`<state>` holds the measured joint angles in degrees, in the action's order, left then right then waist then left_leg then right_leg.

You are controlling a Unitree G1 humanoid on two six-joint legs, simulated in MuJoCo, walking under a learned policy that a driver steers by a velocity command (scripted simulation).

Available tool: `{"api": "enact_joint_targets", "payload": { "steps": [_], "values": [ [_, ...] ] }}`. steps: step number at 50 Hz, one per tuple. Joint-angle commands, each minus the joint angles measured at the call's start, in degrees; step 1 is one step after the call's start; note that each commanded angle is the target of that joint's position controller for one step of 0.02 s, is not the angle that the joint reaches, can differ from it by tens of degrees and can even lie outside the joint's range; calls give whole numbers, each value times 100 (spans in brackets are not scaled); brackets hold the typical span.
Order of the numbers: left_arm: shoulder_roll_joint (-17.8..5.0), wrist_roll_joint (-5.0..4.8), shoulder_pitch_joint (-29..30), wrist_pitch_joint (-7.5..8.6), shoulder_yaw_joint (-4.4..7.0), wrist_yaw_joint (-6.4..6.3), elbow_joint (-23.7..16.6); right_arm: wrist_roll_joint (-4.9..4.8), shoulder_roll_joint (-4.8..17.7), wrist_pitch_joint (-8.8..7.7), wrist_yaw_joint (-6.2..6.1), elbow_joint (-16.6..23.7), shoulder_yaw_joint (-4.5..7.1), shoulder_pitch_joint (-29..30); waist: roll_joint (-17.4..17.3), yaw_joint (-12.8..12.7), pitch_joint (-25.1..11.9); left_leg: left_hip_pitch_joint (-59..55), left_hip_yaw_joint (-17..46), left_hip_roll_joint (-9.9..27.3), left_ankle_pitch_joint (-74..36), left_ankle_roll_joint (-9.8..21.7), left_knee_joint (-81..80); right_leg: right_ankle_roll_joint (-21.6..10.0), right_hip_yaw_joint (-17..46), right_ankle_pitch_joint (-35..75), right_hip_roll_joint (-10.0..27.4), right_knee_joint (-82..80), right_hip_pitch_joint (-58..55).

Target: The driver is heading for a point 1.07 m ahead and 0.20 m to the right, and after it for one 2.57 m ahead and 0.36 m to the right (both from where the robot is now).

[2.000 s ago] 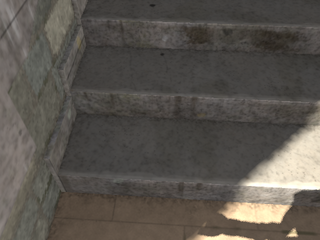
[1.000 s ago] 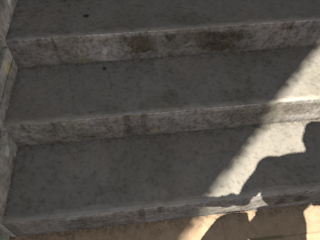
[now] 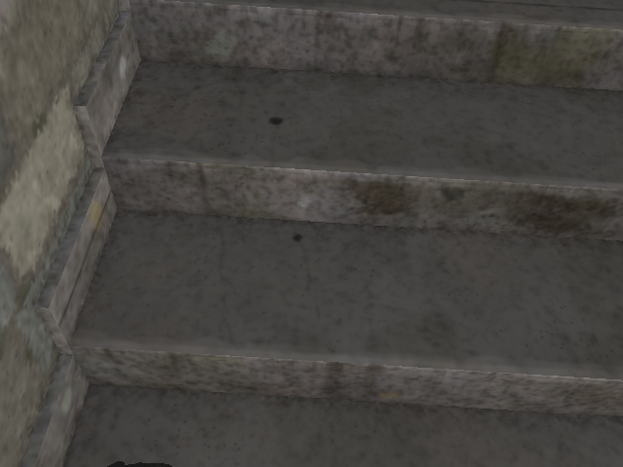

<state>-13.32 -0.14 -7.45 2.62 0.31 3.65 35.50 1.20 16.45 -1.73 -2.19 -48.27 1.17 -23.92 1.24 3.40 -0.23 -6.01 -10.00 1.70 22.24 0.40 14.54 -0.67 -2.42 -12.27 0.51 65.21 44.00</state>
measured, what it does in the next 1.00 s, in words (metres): climbs, turning right: right foot, then left foot 0.15 m higher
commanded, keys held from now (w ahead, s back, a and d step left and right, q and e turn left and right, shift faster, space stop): w+e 0.56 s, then w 0.22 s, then w+q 0.22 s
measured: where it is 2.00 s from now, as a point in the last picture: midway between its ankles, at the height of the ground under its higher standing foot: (437, 122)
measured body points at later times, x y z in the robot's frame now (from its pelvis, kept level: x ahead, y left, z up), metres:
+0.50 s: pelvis +0.29 -0.04 +0.06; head +0.33 -0.05 +0.50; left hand +0.35 +0.22 -0.08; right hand +0.46 -0.26 -0.02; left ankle +0.41 +0.01 -0.59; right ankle +0.10 -0.11 -0.62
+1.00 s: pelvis +0.55 -0.15 +0.18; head +0.59 -0.14 +0.62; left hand +0.88 -0.16 +0.14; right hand +0.35 -0.21 +0.05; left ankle +0.42 +0.01 -0.57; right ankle +0.64 -0.28 -0.42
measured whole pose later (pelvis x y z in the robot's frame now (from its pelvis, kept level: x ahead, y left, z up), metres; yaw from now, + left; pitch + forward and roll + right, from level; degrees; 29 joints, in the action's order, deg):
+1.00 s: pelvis +0.55 -0.15 +0.18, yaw -22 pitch +9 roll -5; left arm -4.2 3.5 11.6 -3.5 -5.6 5.5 36.1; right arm 3.3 3.3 -6.9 7.9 -65.3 -3.7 -37.6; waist -3.7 4.8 -6.6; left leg -3.0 -3.4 4.9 10.3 4.3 5.4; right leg -8.9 -10.3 -18.3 0.2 74.3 60.9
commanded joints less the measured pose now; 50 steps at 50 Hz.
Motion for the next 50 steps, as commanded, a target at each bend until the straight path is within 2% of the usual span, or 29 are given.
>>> {"api": "enact_joint_targets", "payload": {
  "steps": [1,4,5,6,7,8,10,11,15,18,20,21,22,23,24,25,26,27,29,33,35,38,42,43,44,45,46,48,50],
  "values": [
    [-339,9,432,121,71,49,-771,-35,1134,57,-109,408,234,288,-816,-377,24,-74,-156,1290,-8544,631,1310,-232,-662,-268,-349,-1101,-551],
    [-616,115,-1322,-86,423,-51,-357,-414,1648,-98,-95,542,444,749,-1168,-1371,-589,975,184,1142,-8314,427,3730,-688,-61,1550,-506,-4728,-4062],
    [-974,118,-2297,-211,532,-206,180,-194,889,-256,-9,757,266,1450,82,-1684,-42,3549,322,191,-1827,8,6334,-1087,864,3473,85,-5478,-5882],
    [-1767,361,-2182,-229,491,-392,125,158,29,-543,89,1106,-39,1301,1353,-955,-427,5729,827,-67,1342,-116,8654,-1432,2225,8761,1499,-3427,-7146],
    [-1872,426,-2512,-184,597,-504,192,43,158,-664,138,953,-52,784,476,-1020,-1364,6181,1293,-64,753,-246,9336,-2069,2577,9148,2118,-3540,-7394],
    [-1819,431,-2596,-237,680,-494,240,-71,415,-663,121,1153,-2,1192,-153,-1095,-1540,6732,1184,-87,604,-420,9634,-2345,2735,6679,2036,-3877,-7478],
    [-832,73,-2183,-286,441,-452,420,-237,-23,-557,166,1367,-84,1524,-354,-701,-732,7441,1101,166,689,-434,10103,-1992,2681,2840,1482,-4459,-6094],
    [-875,188,-1853,-230,364,-448,751,263,-308,-271,199,1572,-251,1776,-238,-352,-177,7132,819,192,484,-150,10172,-1601,1862,2732,878,-4454,-4653],
    [-770,215,-1804,99,236,-259,1217,227,-769,64,13,2856,-506,3199,549,-89,598,7519,689,231,1041,284,10171,-1179,1790,408,529,-5406,-2308],
    [-1008,101,-1495,46,284,-442,1054,196,-314,52,-72,3044,-460,3232,-322,-134,336,4608,112,-6,510,209,7095,-1264,1559,4378,491,-6623,-1487],
    [-1402,77,-1265,82,459,-461,937,167,-356,136,-221,2398,-387,1781,598,309,-1121,2852,98,-666,33,223,6220,-1079,964,9708,312,-5212,-2723],
    [-1576,99,-843,161,615,-481,859,21,-204,115,-247,2153,-238,594,1446,726,-1572,2904,819,-345,7,404,5299,-995,1300,10065,775,-4035,-3850],
    [-1599,-40,-937,264,701,-485,948,-34,111,10,-154,1958,-85,91,1386,815,-2060,2382,1152,-518,317,553,4372,-934,1419,9951,933,-3020,-4316],
    [-1125,735,-1514,313,636,510,1382,-406,691,301,258,1566,21,-1383,-604,1348,-2338,179,2219,-38,-3200,979,3087,-1246,1946,7604,973,-1437,-2571],
    [-447,694,-2446,146,593,800,1164,-33,922,400,560,1280,121,-1660,-3104,684,-3096,-730,6031,2157,-4555,3063,1669,-843,2120,372,-1164,2011,-711],
    [-1343,182,-1810,21,887,734,1463,194,398,432,735,1411,-12,-1065,-857,876,-1507,1106,6487,1955,-664,2500,1125,-853,2591,971,-867,4190,315],
    [-903,27,-1296,48,750,539,1232,-32,266,285,887,1303,-35,72,-999,115,21,2261,5855,1707,1480,2162,760,-875,2197,1140,-844,5130,1461],
    [-624,147,-1082,130,642,270,1181,-112,-359,143,941,1044,-208,656,-204,-206,-233,2506,4951,1603,1287,2032,754,-1069,2056,1163,-736,5303,1656],
    [185,233,-1354,135,231,46,1101,10,-1318,-100,903,419,-452,1123,51,-749,-572,2755,3438,1280,307,1492,830,-1220,1956,1458,-373,5485,1668],
    [197,-21,-581,38,96,94,681,347,-986,-395,733,-391,-313,468,-378,-653,-75,2976,1395,774,-244,1030,317,-1319,955,538,-34,5154,2740],
    [287,41,-79,26,-16,60,478,550,-909,-498,659,-632,-332,124,-560,-489,-78,2986,1105,624,-119,935,76,-1387,706,653,143,4813,2911],
    [394,105,991,-72,-177,-49,151,794,-791,-396,689,-1234,-425,-1211,-625,16,101,1330,1688,1074,-98,1237,-287,-1480,703,311,155,5133,4679],
    [211,201,2098,-205,-299,-167,-158,856,-805,-363,982,-1815,-573,-1999,-437,118,197,375,1934,1373,-675,1350,-791,-1587,179,849,596,3821,5641],
    [845,251,2118,-174,-437,-210,-494,-374,-401,-525,205,-1169,-254,-1170,-2,-293,861,1963,1744,1079,-1074,1164,-1348,-540,-716,-516,388,3959,3757],
    [887,305,1990,-205,-486,-173,-528,-448,-420,-579,-96,-1176,-257,-1151,302,-338,736,2390,1773,1182,-1964,1154,-1670,-303,-468,-257,565,3245,2516],
    [669,297,2836,-541,-499,131,-623,519,-493,-435,837,-1465,-509,-1279,-1105,-352,-376,2481,1109,1303,-3442,1231,-1533,-1048,-546,485,526,2759,1784],
    [348,338,2751,-654,-377,160,-617,388,-349,-489,1042,-1418,-442,-1277,-1027,-414,-433,2684,832,1090,-5637,1436,-1283,-994,-881,480,206,2400,966],
    [58,440,2296,-647,-267,256,-440,119,212,-649,1062,-1526,-286,-1718,-1453,-679,-868,1225,872,1227,-9239,1542,-435,-738,-1274,-612,-351,1285,228],
    [68,331,1721,-545,-271,123,-226,186,801,-562,1098,-1718,66,-1663,-1727,-923,-932,-307,1039,1562,-10945,1243,490,-766,-780,-1193,-478,-802,-286]
  ]
}}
